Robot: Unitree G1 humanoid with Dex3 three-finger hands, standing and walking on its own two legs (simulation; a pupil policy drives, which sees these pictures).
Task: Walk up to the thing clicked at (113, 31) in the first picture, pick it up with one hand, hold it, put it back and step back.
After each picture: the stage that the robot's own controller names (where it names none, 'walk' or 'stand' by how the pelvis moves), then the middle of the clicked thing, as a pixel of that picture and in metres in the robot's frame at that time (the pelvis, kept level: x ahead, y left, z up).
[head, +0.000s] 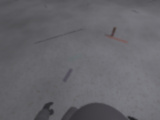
stand; (113, 31) +2.08 -0.57 -0.65
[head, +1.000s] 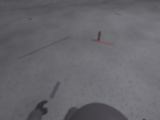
walk; (99, 36) +1.98 -0.08 -0.62
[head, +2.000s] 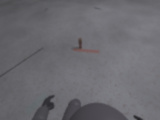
walk; (80, 43) +1.36 +0.30 -0.64
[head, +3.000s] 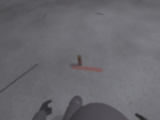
walk; (79, 60) +0.92 +0.26 -0.65
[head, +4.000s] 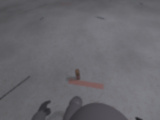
walk; (77, 74) +0.62 +0.23 -0.65
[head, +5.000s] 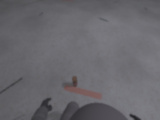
stand; (74, 81) +0.48 +0.19 -0.64
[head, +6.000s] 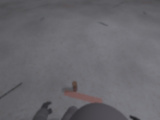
stand; (75, 86) +0.45 +0.18 -0.65
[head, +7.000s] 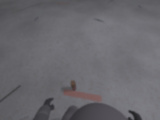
stand; (73, 85) +0.44 +0.22 -0.65
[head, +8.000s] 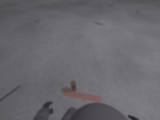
stand; (73, 86) +0.46 +0.21 -0.66
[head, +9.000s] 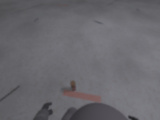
stand; (73, 86) +0.45 +0.21 -0.66
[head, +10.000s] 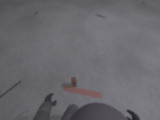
go down; (74, 82) +0.45 +0.20 -0.65
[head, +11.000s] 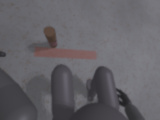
go down; (51, 39) +0.52 +0.28 -0.23
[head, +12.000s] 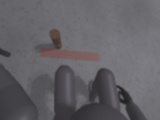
close in; (56, 41) +0.51 +0.28 -0.25
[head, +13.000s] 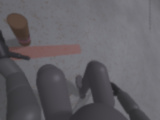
close in; (22, 33) +0.49 +0.32 -0.16
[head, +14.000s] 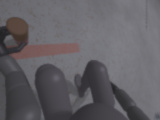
lift; (20, 35) +0.47 +0.32 -0.16
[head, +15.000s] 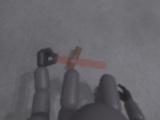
lift; (74, 57) +0.48 +0.18 -0.37
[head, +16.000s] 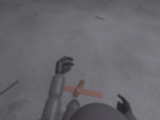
close; (79, 88) +0.43 +0.10 -0.69
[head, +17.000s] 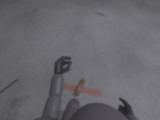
hold; (80, 86) +0.42 +0.09 -0.70
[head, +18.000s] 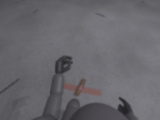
stand; (80, 86) +0.43 +0.09 -0.70
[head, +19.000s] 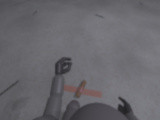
hold; (81, 88) +0.41 +0.08 -0.70
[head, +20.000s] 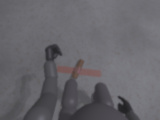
crouch; (78, 68) +0.45 +0.09 -0.53
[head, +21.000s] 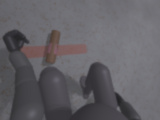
lower; (53, 47) +0.47 +0.17 -0.27
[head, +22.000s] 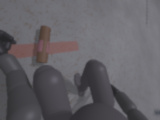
lower; (43, 44) +0.47 +0.19 -0.25
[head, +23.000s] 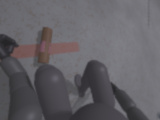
lower; (45, 45) +0.47 +0.19 -0.25
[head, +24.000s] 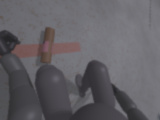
lower; (48, 45) +0.47 +0.18 -0.25
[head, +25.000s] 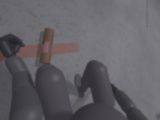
loosen; (47, 46) +0.47 +0.18 -0.25
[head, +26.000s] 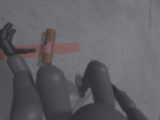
withdraw; (49, 46) +0.47 +0.17 -0.25
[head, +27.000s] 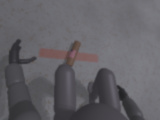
walk; (73, 53) +0.48 +0.12 -0.31
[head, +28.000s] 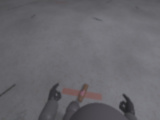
stand; (83, 92) +0.39 +0.03 -0.67
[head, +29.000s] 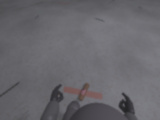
stand; (84, 91) +0.41 +0.04 -0.69
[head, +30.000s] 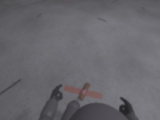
stand; (84, 90) +0.41 +0.04 -0.70
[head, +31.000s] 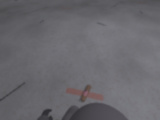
walk; (86, 92) +0.43 +0.03 -0.74
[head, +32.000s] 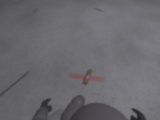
walk; (88, 76) +0.58 +0.05 -0.73
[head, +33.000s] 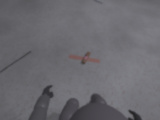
walk; (86, 57) +0.90 +0.02 -0.72
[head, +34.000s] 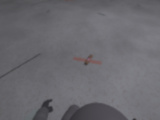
stand; (88, 59) +1.06 +0.04 -0.73
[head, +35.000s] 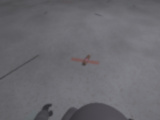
stand; (86, 59) +1.07 +0.07 -0.75
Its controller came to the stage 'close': yes
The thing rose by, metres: 0.05
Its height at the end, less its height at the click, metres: -0.09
